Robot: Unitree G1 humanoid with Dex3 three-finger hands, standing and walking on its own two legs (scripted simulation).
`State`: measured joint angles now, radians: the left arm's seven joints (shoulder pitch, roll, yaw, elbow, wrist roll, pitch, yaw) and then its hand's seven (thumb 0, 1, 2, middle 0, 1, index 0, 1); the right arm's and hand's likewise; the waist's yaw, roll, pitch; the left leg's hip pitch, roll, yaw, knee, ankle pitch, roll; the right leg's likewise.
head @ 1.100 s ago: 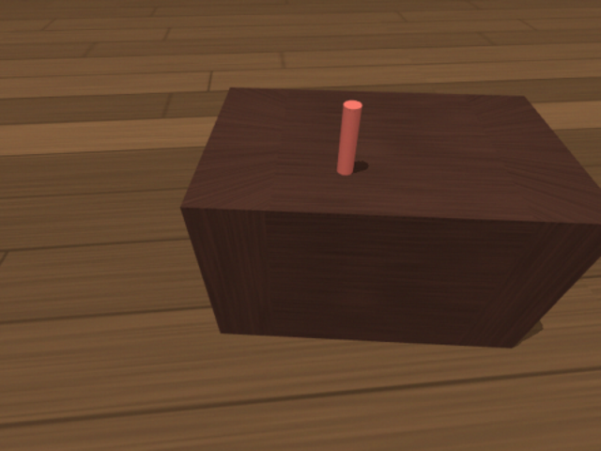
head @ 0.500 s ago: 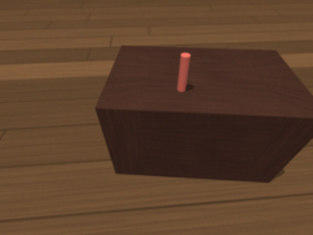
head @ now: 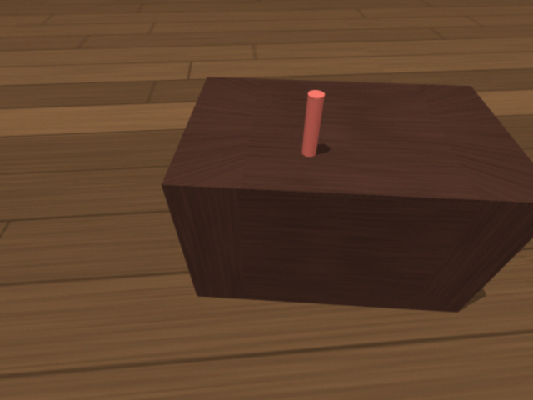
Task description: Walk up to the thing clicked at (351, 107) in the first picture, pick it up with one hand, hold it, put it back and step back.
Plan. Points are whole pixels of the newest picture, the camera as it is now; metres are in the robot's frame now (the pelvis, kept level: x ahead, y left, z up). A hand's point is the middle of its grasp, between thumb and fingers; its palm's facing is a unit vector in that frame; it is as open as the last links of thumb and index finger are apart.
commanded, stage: stand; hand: right
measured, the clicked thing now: (312, 125) +0.86 -0.12 -0.04
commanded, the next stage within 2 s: walk up in 0.02 s
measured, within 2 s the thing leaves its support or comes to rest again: neither
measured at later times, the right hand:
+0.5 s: hand out of the picture +0.15 -0.18 -0.14, palm faces +0.02 +0.92 -0.39, open 7.4 cm
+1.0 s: hand (345, 317) +0.34 -0.15 -0.16, palm faces -0.01 +0.94 -0.35, open 7.4 cm
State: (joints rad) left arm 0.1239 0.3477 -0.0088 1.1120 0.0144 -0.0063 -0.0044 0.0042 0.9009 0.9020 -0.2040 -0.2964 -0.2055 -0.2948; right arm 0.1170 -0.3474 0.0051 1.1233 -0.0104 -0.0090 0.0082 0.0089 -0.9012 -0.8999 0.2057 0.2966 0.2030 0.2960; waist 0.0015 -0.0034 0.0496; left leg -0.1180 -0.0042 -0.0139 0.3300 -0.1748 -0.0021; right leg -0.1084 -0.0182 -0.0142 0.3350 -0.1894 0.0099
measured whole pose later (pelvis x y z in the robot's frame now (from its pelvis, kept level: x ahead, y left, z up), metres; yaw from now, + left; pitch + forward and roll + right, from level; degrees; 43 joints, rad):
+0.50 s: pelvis +0.10 +0.10 -0.02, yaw -1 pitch -3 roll +0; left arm 0.31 0.46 0.05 0.96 0.01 -0.03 -0.03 0.01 0.90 0.90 -0.20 -0.30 -0.20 -0.29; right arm 0.29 -0.39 -0.08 0.91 -0.03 -0.03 0.07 0.01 -0.90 -0.90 0.21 0.30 0.20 0.30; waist -0.02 -0.05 0.08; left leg -0.24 0.03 0.09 0.56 -0.26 0.03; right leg -0.41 -0.01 0.06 1.08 -0.39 -0.05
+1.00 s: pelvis +0.27 +0.13 -0.02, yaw -3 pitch -3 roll -1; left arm 0.33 0.40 0.03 0.80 0.02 -0.07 -0.03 0.00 0.90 0.90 -0.21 -0.30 -0.21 -0.30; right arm 0.29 -0.43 -0.07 0.81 -0.02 -0.02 0.07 0.01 -0.90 -0.90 0.21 0.30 0.20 0.30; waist 0.02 0.05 0.08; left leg -0.46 0.09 0.01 0.82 -0.34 0.00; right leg -0.23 -0.04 -0.02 0.57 -0.30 0.00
